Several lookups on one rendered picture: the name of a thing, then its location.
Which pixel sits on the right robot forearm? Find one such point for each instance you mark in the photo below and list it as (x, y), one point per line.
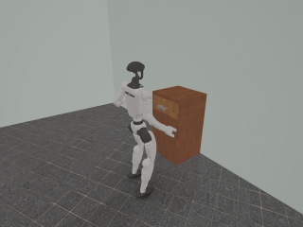
(155, 123)

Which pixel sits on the robot right hand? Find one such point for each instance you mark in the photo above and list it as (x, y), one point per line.
(169, 131)

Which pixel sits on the left robot upper arm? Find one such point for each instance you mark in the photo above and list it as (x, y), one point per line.
(120, 94)

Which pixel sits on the cabinet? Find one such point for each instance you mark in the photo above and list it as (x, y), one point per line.
(187, 139)

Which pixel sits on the robot left shin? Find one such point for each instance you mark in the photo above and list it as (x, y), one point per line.
(136, 161)

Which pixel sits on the handle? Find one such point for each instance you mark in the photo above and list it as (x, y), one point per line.
(161, 107)

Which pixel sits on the right robot upper arm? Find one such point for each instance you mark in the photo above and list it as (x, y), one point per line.
(146, 96)

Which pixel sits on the robot left thigh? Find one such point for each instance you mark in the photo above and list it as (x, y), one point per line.
(138, 150)

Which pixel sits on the drawer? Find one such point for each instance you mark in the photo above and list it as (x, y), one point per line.
(172, 107)

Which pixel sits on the left robot forearm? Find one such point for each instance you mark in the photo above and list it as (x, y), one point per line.
(123, 100)

